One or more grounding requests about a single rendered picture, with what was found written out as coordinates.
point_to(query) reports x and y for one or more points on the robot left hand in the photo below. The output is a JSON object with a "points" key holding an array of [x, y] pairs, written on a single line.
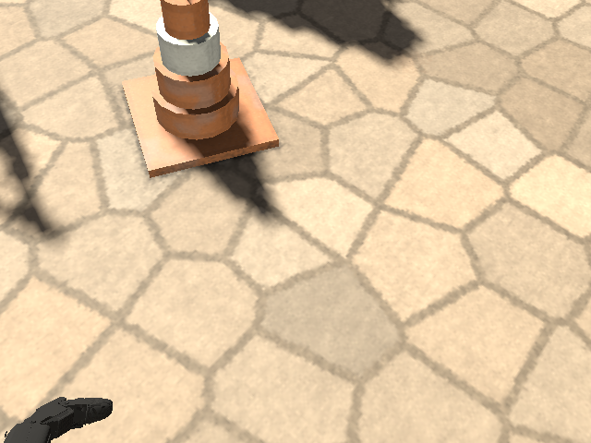
{"points": [[56, 417]]}

